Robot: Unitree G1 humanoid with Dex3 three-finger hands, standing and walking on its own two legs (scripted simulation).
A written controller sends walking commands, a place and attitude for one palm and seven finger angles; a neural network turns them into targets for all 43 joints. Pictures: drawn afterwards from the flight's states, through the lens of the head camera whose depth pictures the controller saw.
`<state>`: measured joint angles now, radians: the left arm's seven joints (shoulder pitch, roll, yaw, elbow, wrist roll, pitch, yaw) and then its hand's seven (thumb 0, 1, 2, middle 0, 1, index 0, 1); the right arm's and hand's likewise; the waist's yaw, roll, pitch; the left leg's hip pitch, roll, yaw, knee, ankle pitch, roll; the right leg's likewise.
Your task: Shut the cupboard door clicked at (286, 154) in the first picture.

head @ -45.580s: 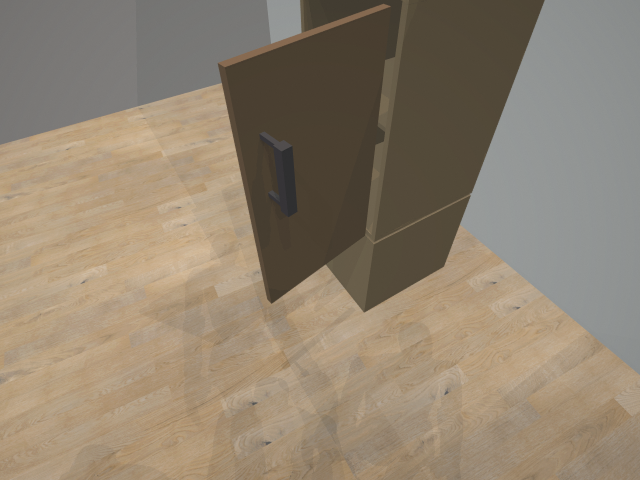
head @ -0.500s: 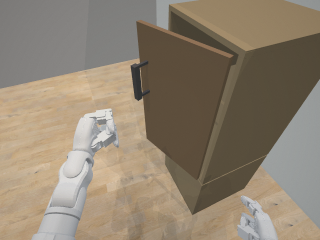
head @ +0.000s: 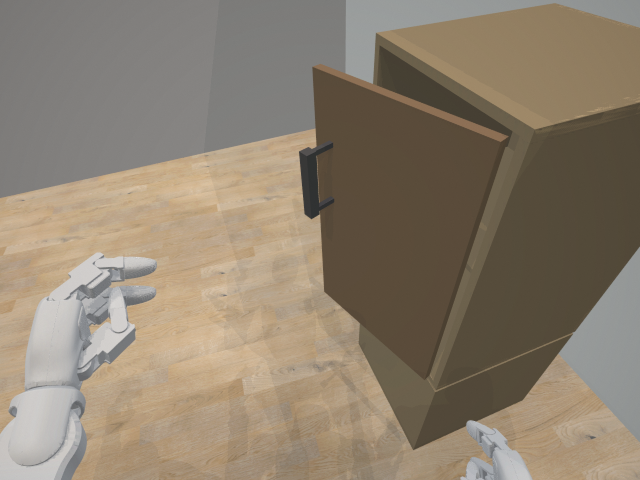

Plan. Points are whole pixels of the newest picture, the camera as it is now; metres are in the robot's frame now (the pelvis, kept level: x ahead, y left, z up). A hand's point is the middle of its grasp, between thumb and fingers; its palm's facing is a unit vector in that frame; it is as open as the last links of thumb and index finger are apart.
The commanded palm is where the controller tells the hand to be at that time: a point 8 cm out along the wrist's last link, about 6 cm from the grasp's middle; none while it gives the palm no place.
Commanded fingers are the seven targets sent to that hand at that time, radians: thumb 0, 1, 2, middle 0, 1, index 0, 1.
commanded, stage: draw the hand back to the body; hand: left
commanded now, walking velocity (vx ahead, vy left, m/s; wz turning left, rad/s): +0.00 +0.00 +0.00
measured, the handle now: (318, 180) +0.62 +0.07 +0.05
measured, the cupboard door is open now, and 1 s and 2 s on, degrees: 20 20 20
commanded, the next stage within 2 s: step back with the hand held close in 0.54 s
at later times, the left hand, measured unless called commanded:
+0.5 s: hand (80, 358) +0.18 +0.25 +0.15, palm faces +0.44 -0.82 -0.37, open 7.3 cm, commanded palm +0.13 +0.29 +0.17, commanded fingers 0.00 0.90 0.90 -0.20 -0.30 -0.20 -0.30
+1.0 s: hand (97, 348) +0.20 +0.24 +0.15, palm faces +0.33 -0.81 -0.48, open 7.4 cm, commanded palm +0.14 +0.29 +0.17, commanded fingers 0.00 0.90 0.90 -0.20 -0.30 -0.20 -0.30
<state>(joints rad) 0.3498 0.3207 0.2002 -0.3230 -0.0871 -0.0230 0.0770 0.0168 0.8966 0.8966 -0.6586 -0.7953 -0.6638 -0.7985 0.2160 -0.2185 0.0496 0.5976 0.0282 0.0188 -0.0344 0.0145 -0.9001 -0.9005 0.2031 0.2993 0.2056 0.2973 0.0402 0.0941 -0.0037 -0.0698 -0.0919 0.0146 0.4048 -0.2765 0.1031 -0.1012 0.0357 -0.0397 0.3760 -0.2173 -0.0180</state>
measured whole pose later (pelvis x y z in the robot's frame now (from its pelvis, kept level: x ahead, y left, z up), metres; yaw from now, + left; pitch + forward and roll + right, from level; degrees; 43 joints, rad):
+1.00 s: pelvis -0.01 -0.01 -0.01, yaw -2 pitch +1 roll -1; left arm 0.56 0.42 0.39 -0.47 -0.07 -0.15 0.11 0.02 0.89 0.90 -0.21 -0.30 -0.22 -0.30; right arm 0.18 -0.26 -0.03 0.56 0.03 0.05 -0.07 0.01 -0.90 -0.90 0.20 0.30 0.20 0.30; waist 0.00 0.04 -0.01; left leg -0.24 -0.08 0.05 0.53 -0.32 0.10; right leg -0.29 0.04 -0.02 0.52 -0.25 -0.03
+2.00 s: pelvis -0.10 +0.00 -0.04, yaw -1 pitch -2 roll -2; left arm 0.45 0.42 0.51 -0.55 0.01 -0.29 0.11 0.01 0.89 0.90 -0.21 -0.30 -0.22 -0.30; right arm 0.23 -0.22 -0.03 0.57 0.00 -0.03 -0.06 0.01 -0.90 -0.90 0.20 0.30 0.21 0.30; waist 0.00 -0.03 0.03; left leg -0.46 -0.06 0.08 0.80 -0.32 0.13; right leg -0.48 0.07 0.03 0.74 -0.23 0.00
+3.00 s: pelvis -0.30 -0.02 +0.00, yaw -3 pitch +2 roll +2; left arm 0.52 0.41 0.50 -0.44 -0.07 -0.15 0.16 0.01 0.89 0.90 -0.21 -0.30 -0.22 -0.30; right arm 0.35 -0.22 -0.01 0.68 0.01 -0.01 -0.08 0.01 -0.90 -0.90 0.20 0.30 0.21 0.30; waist 0.07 -0.08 -0.19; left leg -0.49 0.05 0.01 1.00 -0.40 -0.02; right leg -0.23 -0.04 -0.10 0.46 -0.29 -0.04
